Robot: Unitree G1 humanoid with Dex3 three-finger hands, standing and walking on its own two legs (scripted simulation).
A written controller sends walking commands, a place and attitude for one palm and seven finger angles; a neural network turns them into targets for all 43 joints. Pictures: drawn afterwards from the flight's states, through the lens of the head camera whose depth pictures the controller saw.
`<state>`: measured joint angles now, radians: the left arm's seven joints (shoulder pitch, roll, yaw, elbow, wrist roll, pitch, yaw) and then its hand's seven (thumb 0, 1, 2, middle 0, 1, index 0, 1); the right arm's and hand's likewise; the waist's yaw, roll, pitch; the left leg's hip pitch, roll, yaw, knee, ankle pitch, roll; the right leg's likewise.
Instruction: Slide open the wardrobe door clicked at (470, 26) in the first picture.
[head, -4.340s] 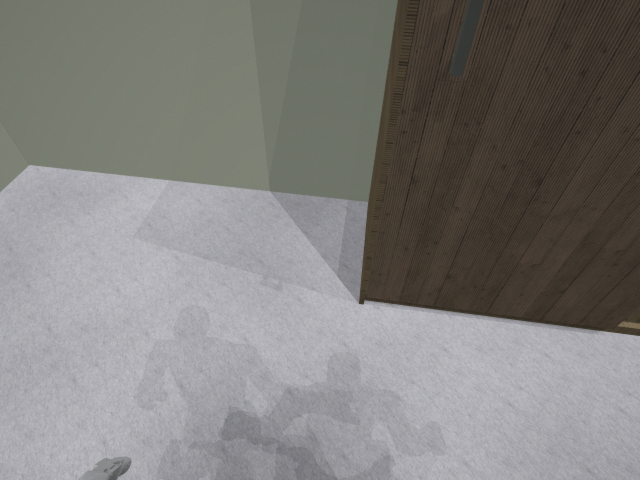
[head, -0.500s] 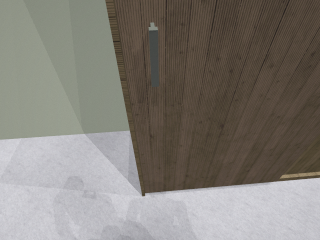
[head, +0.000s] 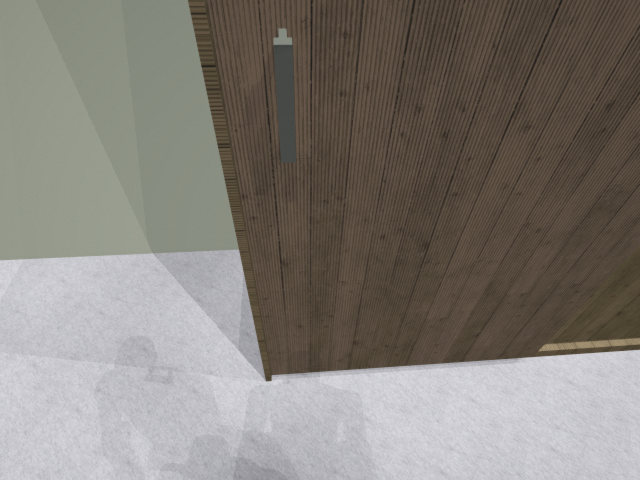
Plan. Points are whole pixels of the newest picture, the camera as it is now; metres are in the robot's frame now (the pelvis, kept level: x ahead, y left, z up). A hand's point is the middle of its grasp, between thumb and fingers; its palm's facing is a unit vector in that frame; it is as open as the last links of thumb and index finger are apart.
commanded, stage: come to a stop and stand still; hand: left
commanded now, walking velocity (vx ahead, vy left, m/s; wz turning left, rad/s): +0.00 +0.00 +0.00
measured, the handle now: (285, 98) +0.53 +0.08 +0.22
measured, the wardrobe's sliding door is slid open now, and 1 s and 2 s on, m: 0.00 0.00 0.00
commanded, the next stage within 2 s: look again from close up in 0.60 s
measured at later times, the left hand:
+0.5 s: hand out of the picture +0.02 +0.14 -0.18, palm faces +0.04 -0.99 -0.16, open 7.4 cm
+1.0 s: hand out of the picture +0.06 +0.20 -0.18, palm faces +0.00 -0.98 -0.21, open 7.4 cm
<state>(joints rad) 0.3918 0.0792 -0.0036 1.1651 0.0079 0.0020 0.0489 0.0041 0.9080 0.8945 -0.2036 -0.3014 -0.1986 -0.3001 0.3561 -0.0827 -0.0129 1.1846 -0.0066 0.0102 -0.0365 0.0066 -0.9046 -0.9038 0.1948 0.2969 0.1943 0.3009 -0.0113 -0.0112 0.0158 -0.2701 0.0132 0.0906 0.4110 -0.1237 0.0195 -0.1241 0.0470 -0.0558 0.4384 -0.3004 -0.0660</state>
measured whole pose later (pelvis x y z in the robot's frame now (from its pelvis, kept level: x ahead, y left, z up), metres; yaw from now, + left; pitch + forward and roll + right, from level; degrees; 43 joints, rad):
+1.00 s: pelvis +0.03 +0.03 -0.01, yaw -2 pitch -2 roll +0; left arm 0.31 0.16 -0.01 1.04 0.02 -0.02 0.06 0.01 0.91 0.89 -0.20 -0.30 -0.20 -0.30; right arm 0.28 -0.16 0.00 1.05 -0.01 -0.02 -0.04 0.01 -0.94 -0.90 0.20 0.30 0.20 0.30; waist 0.00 -0.01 0.00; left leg -0.27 -0.02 0.06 0.58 -0.28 0.05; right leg -0.10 0.03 -0.01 0.52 -0.39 -0.03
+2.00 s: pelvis +0.03 +0.02 +0.00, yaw -2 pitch +0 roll +1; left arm 0.22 0.26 -0.02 1.07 0.02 -0.02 0.02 0.00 0.91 0.89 -0.21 -0.30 -0.20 -0.30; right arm 0.16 -0.24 0.01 1.10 0.00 -0.02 -0.02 0.01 -0.90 -0.90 0.20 0.30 0.20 0.30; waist 0.01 -0.02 0.03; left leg -0.23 -0.02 0.06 0.41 -0.18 0.03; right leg -0.08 0.03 -0.01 0.41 -0.32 -0.04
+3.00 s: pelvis -0.01 +0.00 -0.03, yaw +0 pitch +4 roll -1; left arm 0.23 0.35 0.30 0.09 -0.37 -0.27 -0.38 0.01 0.30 0.64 -0.25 -0.68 -0.24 -0.68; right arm 0.23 -0.23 0.05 0.66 0.06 -0.28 -0.13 0.02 -0.90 -0.90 0.20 0.30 0.20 0.30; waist 0.04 0.03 -0.07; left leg -0.57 0.02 -0.01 0.79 -0.29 0.00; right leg -0.39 0.07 -0.09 0.77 -0.46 -0.07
